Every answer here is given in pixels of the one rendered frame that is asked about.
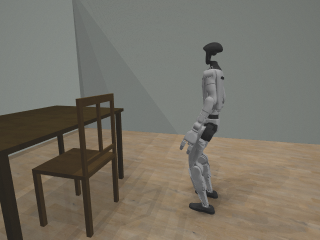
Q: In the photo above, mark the left robot shin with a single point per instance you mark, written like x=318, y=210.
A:
x=199, y=183

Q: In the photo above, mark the chair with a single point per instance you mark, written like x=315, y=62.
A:
x=81, y=163

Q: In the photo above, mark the right robot forearm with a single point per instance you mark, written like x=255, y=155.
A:
x=219, y=110

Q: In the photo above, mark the left robot upper arm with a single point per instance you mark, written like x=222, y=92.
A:
x=210, y=84

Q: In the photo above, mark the left robot hand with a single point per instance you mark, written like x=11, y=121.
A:
x=191, y=138

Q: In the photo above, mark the right robot upper arm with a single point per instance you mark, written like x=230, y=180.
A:
x=224, y=95

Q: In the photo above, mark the table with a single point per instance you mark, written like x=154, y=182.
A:
x=24, y=129

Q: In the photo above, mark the right robot thigh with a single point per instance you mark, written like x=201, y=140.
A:
x=203, y=159

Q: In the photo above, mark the left robot forearm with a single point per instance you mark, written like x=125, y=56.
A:
x=206, y=111

